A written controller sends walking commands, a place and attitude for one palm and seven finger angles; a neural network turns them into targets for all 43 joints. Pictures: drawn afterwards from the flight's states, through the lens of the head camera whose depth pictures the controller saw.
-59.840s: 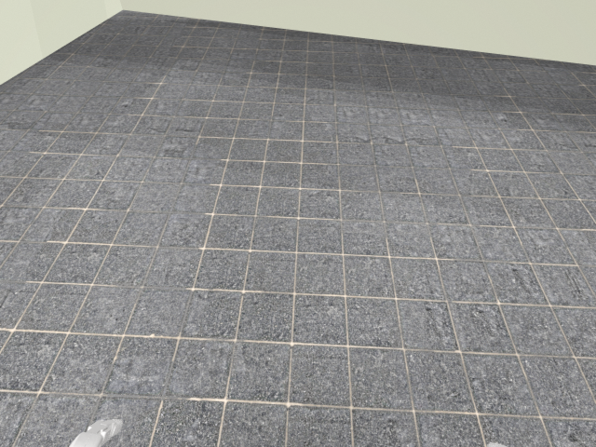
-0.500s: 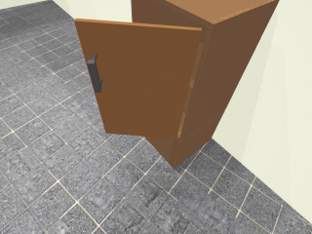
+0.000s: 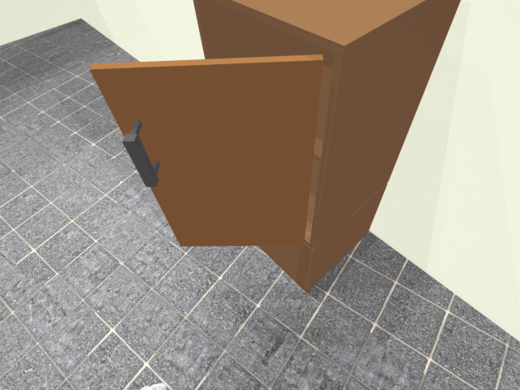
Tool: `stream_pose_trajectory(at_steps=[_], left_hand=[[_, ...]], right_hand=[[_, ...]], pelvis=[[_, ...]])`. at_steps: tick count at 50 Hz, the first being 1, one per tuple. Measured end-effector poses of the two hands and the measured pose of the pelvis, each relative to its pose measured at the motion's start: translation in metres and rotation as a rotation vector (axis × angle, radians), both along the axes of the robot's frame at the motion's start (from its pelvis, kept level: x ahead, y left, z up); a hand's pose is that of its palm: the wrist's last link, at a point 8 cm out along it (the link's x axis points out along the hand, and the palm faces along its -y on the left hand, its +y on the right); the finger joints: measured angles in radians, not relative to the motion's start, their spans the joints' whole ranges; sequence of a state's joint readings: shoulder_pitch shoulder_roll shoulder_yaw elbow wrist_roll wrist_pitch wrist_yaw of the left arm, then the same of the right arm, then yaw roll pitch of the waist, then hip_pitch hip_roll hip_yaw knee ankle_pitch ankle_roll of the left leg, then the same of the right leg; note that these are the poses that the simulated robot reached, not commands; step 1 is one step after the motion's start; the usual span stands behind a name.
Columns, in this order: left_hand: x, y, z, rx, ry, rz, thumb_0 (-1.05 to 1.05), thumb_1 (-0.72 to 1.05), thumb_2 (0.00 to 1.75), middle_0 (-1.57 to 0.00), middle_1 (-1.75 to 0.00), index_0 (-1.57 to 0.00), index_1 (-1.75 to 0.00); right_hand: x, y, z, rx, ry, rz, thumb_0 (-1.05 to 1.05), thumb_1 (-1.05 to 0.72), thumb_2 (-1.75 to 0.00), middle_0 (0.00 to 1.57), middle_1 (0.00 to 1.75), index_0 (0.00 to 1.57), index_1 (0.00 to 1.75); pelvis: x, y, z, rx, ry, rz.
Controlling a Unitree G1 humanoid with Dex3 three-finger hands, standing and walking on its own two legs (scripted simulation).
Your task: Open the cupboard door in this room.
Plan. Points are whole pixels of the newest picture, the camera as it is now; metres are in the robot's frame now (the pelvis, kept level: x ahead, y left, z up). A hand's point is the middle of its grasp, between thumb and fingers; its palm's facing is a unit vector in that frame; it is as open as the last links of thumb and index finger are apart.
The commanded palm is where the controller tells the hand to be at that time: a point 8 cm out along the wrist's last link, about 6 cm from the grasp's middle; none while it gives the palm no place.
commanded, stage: come to a stop and stand still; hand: left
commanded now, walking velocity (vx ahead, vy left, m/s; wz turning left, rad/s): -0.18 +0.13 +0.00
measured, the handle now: (144, 154) +0.53 +0.26 +0.04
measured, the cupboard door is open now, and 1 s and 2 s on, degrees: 47 47 47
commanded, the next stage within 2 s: look again from close up in 0.94 s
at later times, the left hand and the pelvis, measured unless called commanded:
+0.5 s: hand out of the picture -0.03 +0.28 -0.17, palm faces +0.04 -0.96 -0.27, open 7.3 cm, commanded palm none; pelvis -0.06 +0.08 +0.00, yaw -1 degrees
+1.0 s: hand out of the picture -0.08 +0.27 -0.17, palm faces +0.01 -0.99 -0.16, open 7.3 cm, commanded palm none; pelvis -0.08 +0.11 +0.01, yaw +0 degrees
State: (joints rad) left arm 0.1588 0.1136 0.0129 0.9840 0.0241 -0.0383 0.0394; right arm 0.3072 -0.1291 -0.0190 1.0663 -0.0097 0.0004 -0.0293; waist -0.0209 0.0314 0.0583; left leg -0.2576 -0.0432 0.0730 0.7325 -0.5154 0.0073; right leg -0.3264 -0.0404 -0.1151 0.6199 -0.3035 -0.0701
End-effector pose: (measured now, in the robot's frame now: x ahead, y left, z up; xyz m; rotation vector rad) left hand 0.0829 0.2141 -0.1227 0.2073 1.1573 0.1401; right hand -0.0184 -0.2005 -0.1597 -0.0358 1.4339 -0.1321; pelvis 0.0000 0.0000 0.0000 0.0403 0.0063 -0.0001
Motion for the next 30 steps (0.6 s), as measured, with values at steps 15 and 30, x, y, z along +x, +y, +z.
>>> stream_pose_trajectory(at_steps=[15,30], left_hand=[[-0.069,0.06,-0.011,0.024,0.094,0.045,0.0,0.92,0.9,-0.21,-0.3,-0.21,-0.3],[-0.147,0.119,-0.007,0.027,0.141,0.07,0.0,0.91,0.9,-0.2,-0.3,-0.2,-0.3]], right_hand=[[0.054,-0.015,0.03,-0.147,-0.219,0.052,0.01,-0.91,-0.9,0.19,0.3,0.2,0.3],[0.022,0.066,0.021,-0.075,-0.303,0.084,0.0,-0.92,-0.9,0.2,0.3,0.2,0.3]], pelvis=[[-0.03,0.034,0.0,-0.018,-0.017,-0.005],[-0.071,0.092,-0.003,-0.035,-0.05,-0.02]])
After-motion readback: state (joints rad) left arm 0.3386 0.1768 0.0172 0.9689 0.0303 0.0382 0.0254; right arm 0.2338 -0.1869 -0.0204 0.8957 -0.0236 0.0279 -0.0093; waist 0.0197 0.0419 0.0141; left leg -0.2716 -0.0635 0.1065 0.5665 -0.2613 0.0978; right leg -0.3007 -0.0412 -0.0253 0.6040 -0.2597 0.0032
